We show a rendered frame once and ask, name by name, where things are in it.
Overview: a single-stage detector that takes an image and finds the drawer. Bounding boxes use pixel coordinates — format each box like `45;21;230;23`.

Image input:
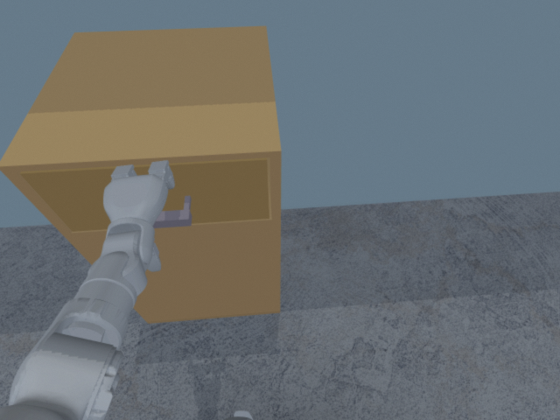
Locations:
20;157;270;232

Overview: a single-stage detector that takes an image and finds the handle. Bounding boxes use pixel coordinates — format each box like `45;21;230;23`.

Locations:
153;196;192;228

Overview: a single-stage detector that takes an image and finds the left robot upper arm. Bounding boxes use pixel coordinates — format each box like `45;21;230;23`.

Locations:
0;332;123;420

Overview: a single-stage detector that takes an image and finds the cabinet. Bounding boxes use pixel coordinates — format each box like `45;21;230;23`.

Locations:
0;26;282;324

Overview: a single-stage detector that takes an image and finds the left robot forearm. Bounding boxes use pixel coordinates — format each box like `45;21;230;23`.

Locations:
9;218;155;406

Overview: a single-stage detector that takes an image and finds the robot left hand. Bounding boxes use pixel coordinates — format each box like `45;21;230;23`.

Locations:
103;160;175;272

